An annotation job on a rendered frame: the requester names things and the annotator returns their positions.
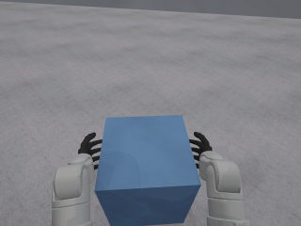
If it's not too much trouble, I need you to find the robot right forearm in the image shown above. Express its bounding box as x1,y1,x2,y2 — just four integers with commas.
198,151,250,226

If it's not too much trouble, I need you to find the robot left forearm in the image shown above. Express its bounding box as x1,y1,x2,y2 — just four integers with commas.
52,153,95,226

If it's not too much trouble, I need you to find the left robot hand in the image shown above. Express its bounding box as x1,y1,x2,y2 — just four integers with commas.
78,132,103,170

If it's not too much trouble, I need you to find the right robot hand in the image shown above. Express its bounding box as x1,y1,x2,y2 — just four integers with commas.
189,132,213,169

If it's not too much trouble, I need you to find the carton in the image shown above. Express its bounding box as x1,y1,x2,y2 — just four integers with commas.
94,115,201,226

